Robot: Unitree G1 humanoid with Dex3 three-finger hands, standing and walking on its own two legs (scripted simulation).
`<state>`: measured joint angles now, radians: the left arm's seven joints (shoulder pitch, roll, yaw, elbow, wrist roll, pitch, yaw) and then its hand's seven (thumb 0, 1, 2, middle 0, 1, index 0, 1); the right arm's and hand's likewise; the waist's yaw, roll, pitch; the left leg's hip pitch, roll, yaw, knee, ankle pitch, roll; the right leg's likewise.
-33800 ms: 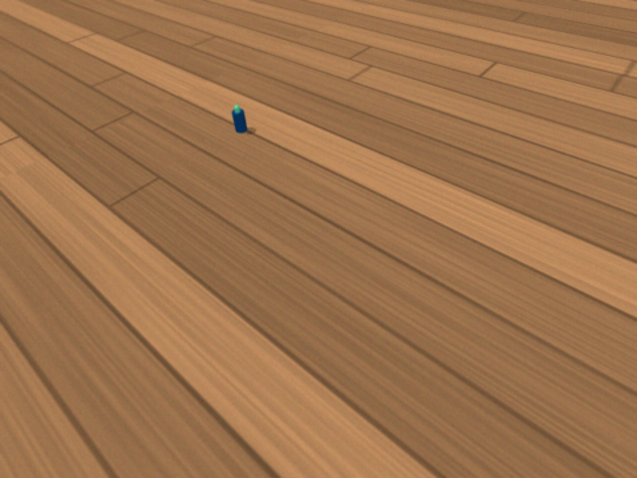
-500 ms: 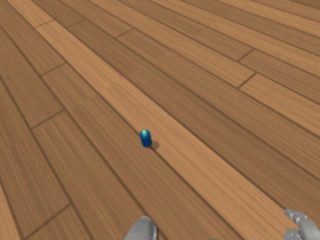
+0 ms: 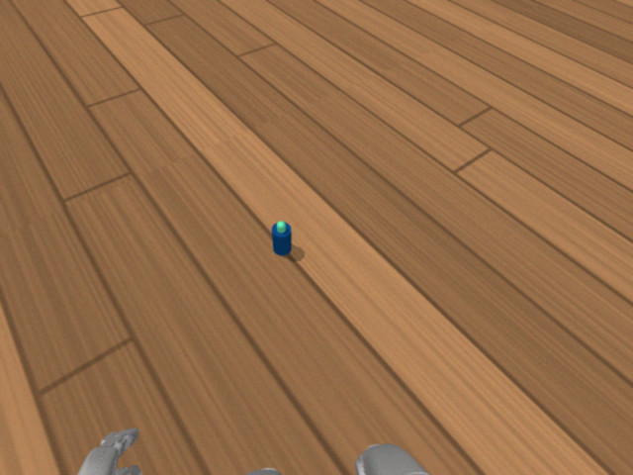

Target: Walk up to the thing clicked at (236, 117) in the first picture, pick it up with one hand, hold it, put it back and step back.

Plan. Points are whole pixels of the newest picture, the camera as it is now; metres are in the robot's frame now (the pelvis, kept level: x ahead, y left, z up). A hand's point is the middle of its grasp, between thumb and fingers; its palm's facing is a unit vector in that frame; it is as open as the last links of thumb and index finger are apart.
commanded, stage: step back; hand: left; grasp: from the side
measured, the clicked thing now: (281, 236) +0.95 +0.14 -0.69
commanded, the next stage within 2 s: stand in 1.36 s
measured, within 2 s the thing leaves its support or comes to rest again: neither
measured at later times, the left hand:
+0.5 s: hand out of the picture -0.09 +0.25 -0.14, palm faces +0.03 -0.90 -0.42, open 7.4 cm
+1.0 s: hand out of the picture -0.04 +0.19 -0.14, palm faces +0.06 -0.93 -0.37, open 7.4 cm
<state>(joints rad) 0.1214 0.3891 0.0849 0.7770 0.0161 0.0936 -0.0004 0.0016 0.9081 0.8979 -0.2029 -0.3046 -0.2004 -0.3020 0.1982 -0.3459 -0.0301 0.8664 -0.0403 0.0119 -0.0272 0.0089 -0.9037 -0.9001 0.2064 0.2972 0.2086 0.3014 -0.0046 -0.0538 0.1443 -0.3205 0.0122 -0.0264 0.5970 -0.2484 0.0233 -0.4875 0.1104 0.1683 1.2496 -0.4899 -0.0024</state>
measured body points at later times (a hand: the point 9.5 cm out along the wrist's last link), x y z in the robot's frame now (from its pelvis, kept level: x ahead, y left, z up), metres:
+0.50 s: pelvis -0.14 -0.03 -0.01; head -0.13 -0.04 +0.44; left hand -0.09 +0.30 -0.11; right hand -0.10 -0.36 -0.14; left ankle -0.16 +0.09 -0.72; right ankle -0.13 -0.17 -0.73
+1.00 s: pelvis -0.11 -0.07 -0.01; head -0.09 -0.09 +0.44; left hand -0.04 +0.24 -0.12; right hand -0.04 -0.39 -0.14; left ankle -0.13 +0.07 -0.69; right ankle -0.07 -0.18 -0.73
